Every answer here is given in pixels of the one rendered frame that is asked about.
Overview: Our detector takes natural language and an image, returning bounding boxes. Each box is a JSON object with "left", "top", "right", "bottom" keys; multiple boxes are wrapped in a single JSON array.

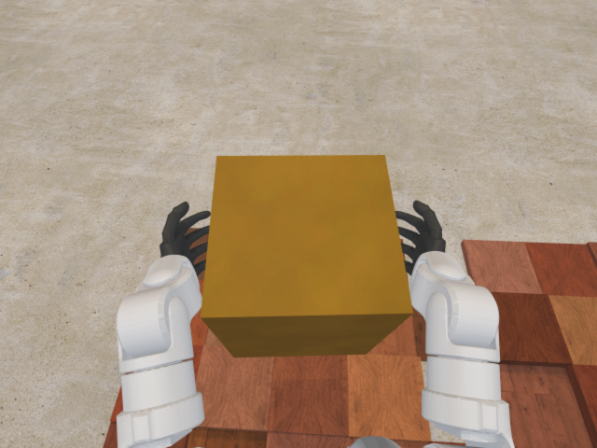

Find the robot left forearm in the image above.
[{"left": 116, "top": 255, "right": 204, "bottom": 448}]

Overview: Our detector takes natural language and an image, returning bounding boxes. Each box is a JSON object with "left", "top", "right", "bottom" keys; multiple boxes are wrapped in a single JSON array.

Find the carton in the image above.
[{"left": 201, "top": 155, "right": 413, "bottom": 357}]

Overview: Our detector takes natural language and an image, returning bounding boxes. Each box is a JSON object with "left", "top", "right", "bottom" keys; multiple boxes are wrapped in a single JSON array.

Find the right robot hand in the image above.
[{"left": 396, "top": 201, "right": 446, "bottom": 275}]

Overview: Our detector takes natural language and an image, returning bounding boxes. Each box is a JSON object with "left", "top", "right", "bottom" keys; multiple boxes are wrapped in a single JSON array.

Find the robot right forearm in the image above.
[{"left": 410, "top": 251, "right": 515, "bottom": 448}]

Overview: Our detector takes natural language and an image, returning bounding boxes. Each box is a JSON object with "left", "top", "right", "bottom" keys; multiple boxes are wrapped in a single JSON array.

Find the left robot hand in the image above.
[{"left": 160, "top": 202, "right": 211, "bottom": 276}]

